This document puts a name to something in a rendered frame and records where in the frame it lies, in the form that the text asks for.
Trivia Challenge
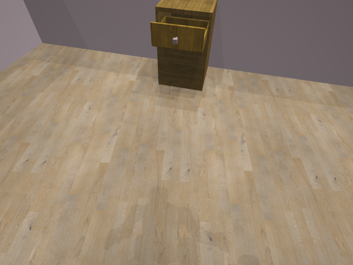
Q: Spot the cabinet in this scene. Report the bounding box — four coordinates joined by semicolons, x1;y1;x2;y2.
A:
155;0;218;91

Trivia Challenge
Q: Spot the drawer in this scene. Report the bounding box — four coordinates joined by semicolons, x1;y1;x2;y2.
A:
150;17;209;53

